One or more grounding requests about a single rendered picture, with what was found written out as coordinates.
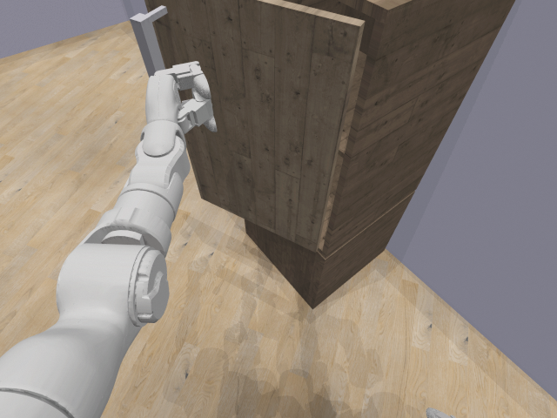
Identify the cupboard door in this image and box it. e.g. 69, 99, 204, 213
144, 0, 365, 253

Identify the robot left upper arm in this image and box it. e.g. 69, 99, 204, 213
0, 243, 170, 418

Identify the robot left hand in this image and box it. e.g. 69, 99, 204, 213
145, 61, 217, 135

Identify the left robot forearm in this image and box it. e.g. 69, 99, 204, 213
56, 120, 191, 314

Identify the handle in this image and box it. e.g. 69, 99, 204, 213
130, 5, 168, 78

